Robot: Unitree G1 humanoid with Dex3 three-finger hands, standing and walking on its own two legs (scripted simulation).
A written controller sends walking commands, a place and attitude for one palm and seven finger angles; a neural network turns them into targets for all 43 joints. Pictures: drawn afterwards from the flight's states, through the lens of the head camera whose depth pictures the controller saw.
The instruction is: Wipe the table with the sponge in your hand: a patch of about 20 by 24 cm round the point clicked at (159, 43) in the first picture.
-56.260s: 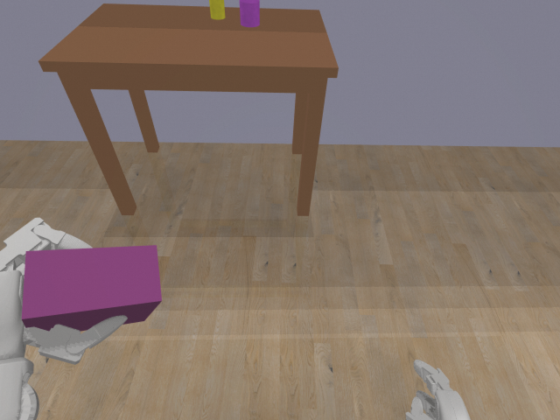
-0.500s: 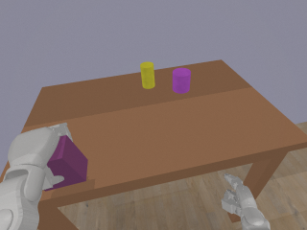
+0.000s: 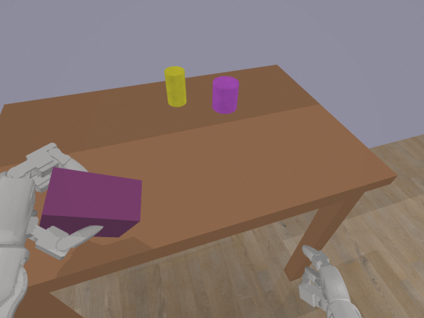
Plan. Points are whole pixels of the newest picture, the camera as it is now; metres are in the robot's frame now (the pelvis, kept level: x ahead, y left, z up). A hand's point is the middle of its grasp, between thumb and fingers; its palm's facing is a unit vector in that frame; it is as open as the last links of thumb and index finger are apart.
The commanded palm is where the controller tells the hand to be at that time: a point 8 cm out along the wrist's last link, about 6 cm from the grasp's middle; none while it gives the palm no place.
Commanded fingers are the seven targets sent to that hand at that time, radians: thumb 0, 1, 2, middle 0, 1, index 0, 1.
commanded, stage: step back with the hand held close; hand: left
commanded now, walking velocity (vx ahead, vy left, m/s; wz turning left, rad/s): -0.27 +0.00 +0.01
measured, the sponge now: (103, 208) +0.23 +0.20 +0.15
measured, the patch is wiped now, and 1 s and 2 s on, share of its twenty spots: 1.00 1.00 1.00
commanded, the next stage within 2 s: stop stepping back and stand still in 1.44 s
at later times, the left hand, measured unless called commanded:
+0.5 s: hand (36, 204) +0.19 +0.25 +0.20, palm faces +0.40 -0.82 -0.41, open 9.9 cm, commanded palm +0.14 +0.30 +0.22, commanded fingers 0.00 0.10 1.30 -1.20 -1.60 -1.20 -1.60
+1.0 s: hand (32, 230) +0.16 +0.24 +0.20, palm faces +0.42 -0.83 -0.36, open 9.9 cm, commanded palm +0.10 +0.29 +0.22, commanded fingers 0.00 0.10 1.30 -1.20 -1.60 -1.20 -1.60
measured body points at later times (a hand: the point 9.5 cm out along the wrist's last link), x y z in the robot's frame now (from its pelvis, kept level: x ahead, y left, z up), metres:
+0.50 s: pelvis -0.02 +0.02 -0.01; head -0.01 +0.03 +0.44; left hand +0.16 +0.30 +0.23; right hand +0.15 -0.21 -0.09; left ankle +0.04 +0.11 -0.73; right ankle +0.01 -0.11 -0.73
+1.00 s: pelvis -0.06 +0.01 -0.02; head -0.04 +0.03 +0.43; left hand +0.13 +0.28 +0.22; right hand +0.12 -0.23 -0.09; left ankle +0.03 +0.11 -0.72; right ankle +0.01 -0.11 -0.73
